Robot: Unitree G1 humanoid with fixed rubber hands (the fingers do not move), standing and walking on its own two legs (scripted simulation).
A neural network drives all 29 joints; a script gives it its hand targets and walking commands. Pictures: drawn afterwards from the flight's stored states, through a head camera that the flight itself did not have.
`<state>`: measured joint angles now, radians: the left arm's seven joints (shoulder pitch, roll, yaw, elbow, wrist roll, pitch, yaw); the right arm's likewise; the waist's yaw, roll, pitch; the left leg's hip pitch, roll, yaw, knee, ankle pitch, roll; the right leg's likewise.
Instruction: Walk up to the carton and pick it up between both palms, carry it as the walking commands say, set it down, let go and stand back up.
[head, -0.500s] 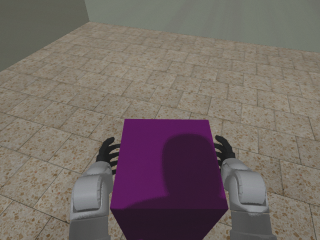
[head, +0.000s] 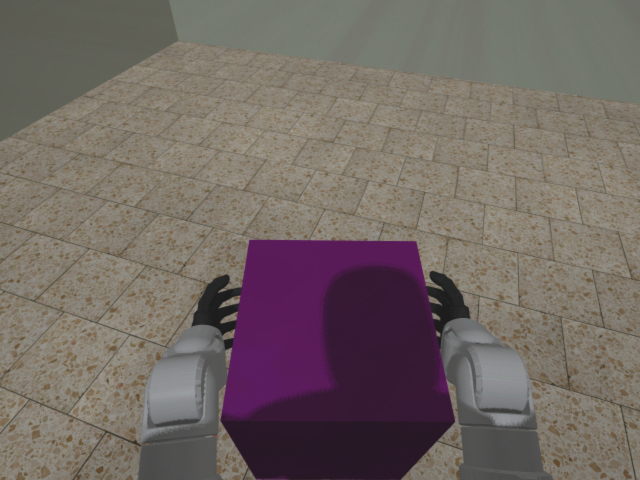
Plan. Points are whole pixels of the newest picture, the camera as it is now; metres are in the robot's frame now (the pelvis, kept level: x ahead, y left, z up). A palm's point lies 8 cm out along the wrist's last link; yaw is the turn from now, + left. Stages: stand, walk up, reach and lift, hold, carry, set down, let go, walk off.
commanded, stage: carry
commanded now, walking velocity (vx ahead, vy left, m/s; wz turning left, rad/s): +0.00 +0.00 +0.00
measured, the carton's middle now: (330, 368) +0.26 +0.00 +0.00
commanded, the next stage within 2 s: hold in 0.74 s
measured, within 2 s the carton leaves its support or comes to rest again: neither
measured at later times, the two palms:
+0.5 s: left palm (205, 331) +0.27 +0.15 +0.08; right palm (457, 328) +0.27 -0.15 +0.08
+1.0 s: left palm (211, 377) +0.24 +0.14 +0.03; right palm (453, 363) +0.25 -0.15 +0.04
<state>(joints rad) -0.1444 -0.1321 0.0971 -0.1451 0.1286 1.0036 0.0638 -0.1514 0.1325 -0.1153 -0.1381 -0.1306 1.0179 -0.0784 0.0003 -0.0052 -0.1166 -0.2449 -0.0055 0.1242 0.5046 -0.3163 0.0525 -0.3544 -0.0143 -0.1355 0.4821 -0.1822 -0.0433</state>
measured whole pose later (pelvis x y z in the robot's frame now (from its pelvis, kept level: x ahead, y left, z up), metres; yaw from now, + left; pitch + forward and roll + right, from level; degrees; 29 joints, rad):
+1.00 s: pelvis -0.01 +0.00 +0.01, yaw +6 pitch -5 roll +0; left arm -0.05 -0.13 0.03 0.02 0.16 0.70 0.05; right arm -0.03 0.13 -0.12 -0.06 -0.17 0.75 -0.04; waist -0.05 0.00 0.08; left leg -0.07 -0.07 -0.04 0.42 -0.25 0.05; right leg -0.15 0.02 0.05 0.41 -0.16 0.01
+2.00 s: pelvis -0.03 -0.01 -0.02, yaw +7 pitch +13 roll +0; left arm -0.45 -0.18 0.36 0.56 0.29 0.26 -0.02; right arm -0.41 0.16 -0.41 0.47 -0.30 0.31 0.03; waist -0.07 0.03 0.03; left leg -0.64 -0.10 -0.06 0.73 -0.32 0.04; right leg -0.70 0.03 0.06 0.70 -0.23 0.00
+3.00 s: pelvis -0.06 -0.02 -0.16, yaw +8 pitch +39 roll +1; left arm -0.79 -0.09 0.39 0.70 0.21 0.21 0.04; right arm -0.73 0.07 -0.47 0.59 -0.22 0.26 -0.02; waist -0.07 0.05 -0.18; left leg -1.56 -0.14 -0.05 1.40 -0.51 0.01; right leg -1.62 0.08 0.07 1.36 -0.40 0.02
